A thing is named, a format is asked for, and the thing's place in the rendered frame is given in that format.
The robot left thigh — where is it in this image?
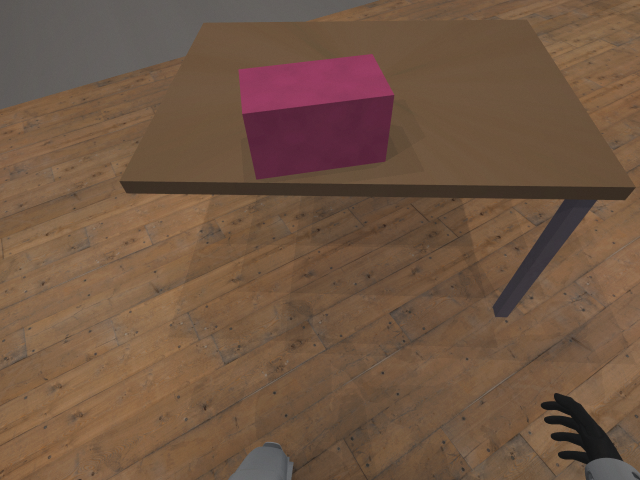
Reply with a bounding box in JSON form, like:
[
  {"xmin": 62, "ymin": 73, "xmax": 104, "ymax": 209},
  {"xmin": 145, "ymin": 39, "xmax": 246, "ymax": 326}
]
[{"xmin": 228, "ymin": 446, "xmax": 294, "ymax": 480}]

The carton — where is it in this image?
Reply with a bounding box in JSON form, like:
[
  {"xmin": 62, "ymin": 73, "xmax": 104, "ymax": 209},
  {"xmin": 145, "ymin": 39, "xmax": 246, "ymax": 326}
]
[{"xmin": 238, "ymin": 54, "xmax": 394, "ymax": 180}]

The left robot shin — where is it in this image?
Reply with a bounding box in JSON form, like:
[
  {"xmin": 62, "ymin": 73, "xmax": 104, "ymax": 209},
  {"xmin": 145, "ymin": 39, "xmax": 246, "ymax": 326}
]
[{"xmin": 262, "ymin": 442, "xmax": 283, "ymax": 451}]

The table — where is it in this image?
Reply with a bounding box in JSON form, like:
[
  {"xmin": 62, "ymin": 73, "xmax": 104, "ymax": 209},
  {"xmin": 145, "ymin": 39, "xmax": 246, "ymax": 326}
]
[{"xmin": 120, "ymin": 20, "xmax": 636, "ymax": 317}]

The robot right hand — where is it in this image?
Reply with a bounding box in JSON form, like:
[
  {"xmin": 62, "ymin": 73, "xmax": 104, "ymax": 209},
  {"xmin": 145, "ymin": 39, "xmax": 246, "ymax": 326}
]
[{"xmin": 541, "ymin": 393, "xmax": 623, "ymax": 464}]

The right robot forearm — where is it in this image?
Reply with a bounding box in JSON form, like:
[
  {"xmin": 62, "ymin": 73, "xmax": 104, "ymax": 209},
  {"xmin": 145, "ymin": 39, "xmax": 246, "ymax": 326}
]
[{"xmin": 585, "ymin": 458, "xmax": 640, "ymax": 480}]

